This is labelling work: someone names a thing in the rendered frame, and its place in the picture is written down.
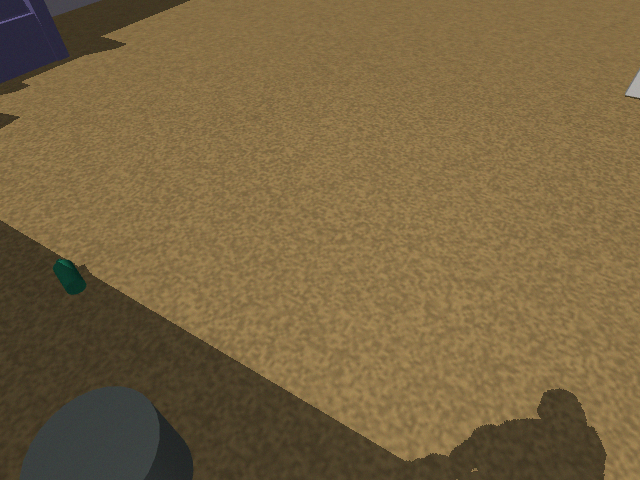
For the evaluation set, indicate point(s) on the armchair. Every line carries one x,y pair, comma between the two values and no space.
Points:
29,38

